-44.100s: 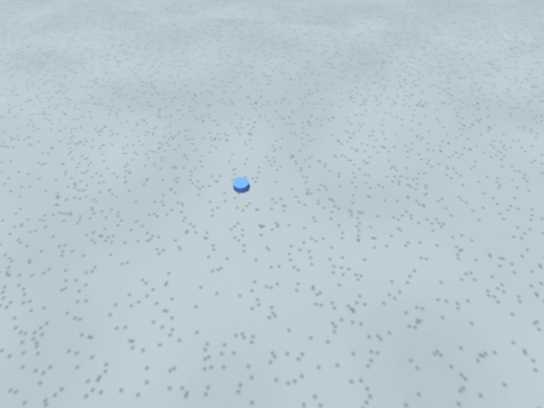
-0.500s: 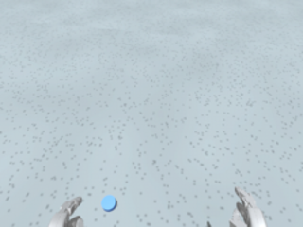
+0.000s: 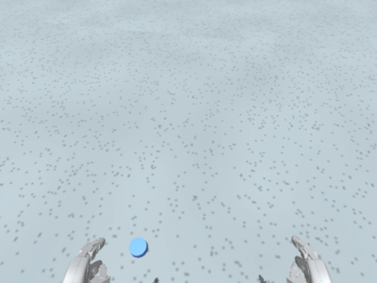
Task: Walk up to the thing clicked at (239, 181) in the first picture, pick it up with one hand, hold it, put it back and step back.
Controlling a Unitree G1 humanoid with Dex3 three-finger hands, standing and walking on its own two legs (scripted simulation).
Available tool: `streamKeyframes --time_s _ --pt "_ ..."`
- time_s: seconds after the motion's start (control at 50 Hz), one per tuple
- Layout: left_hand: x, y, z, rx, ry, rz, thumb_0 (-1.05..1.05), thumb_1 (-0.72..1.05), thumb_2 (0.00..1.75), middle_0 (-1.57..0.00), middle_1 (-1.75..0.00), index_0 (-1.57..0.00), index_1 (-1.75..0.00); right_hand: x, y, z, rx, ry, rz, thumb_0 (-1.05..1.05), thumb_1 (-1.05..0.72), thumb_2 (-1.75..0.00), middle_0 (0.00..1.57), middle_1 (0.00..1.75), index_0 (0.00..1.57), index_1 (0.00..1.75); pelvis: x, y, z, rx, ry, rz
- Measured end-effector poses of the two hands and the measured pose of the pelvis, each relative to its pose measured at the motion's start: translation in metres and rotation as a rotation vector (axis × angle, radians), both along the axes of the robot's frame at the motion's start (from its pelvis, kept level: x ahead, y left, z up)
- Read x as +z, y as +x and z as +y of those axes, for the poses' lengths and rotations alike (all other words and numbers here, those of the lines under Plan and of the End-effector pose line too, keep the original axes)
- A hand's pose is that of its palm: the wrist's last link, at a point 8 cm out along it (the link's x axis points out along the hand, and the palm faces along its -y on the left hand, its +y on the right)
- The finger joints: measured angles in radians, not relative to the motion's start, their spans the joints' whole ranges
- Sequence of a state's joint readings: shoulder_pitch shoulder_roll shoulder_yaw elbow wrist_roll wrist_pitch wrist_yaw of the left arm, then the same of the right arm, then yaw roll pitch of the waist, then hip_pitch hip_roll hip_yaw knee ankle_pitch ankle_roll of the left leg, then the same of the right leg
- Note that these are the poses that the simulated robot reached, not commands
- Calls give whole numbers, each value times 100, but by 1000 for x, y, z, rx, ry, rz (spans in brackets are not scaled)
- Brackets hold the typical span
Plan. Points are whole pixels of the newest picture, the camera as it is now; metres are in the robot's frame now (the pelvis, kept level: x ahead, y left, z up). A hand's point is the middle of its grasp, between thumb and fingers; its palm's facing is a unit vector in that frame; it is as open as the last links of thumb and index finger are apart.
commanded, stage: stand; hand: left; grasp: from above
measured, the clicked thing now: (138, 247) +0.42 +0.25 -0.70
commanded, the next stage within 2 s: none
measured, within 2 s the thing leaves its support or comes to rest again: neither
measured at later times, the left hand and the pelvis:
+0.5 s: hand out of the picture +0.06 +0.24 -0.11, palm faces +0.05 -0.95 -0.31, open 7.4 cm; pelvis +0.00 +0.01 +0.05, yaw +1 degrees
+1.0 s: hand out of the picture +0.03 +0.24 -0.10, palm faces +0.04 -0.94 -0.33, open 7.4 cm; pelvis -0.01 +0.00 +0.06, yaw +2 degrees
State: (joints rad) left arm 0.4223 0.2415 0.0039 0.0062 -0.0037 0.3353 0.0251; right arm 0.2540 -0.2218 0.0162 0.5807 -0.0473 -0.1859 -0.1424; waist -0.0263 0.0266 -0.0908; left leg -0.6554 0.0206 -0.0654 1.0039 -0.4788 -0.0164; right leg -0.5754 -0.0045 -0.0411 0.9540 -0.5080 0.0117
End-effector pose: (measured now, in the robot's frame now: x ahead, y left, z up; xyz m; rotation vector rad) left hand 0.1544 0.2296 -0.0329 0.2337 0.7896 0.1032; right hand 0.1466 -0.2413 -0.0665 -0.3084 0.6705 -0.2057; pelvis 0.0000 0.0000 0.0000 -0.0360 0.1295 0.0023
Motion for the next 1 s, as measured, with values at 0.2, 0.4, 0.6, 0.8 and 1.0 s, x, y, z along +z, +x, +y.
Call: streamKeyframes --time_s 0.2,0.4,0.6,0.8,1.0 --pt "-33 -35 41 59 96 165 1 91 89 -20 -30 -20 -30 -12 -35 -25 24 24 346 1 -90 -90 21 30 20 30 25 -6 -1 -1 42 -104" --pt "-42 -87 57 144 74 342 1 91 89 -20 -30 -20 -30 -6 -68 -26 -46 30 471 1 -91 -90 20 30 20 30 42 -1 8 6 32 -158" --pt "-40 -119 56 169 54 434 1 91 89 -20 -30 -20 -30 -2 -79 -15 -61 62 515 1 -91 -90 20 30 20 30 56 -7 10 17 29 -196" --pt "-34 -136 58 185 68 476 0 91 89 -20 -30 -20 -30 1 -85 -23 -71 67 535 0 -91 -90 20 30 20 30 61 -10 5 22 31 -210" --pt "-32 -134 55 186 71 486 0 91 89 -20 -30 -20 -30 2 -92 -37 -82 53 573 0 -91 -90 20 30 20 30 63 -10 -1 27 30 -207"
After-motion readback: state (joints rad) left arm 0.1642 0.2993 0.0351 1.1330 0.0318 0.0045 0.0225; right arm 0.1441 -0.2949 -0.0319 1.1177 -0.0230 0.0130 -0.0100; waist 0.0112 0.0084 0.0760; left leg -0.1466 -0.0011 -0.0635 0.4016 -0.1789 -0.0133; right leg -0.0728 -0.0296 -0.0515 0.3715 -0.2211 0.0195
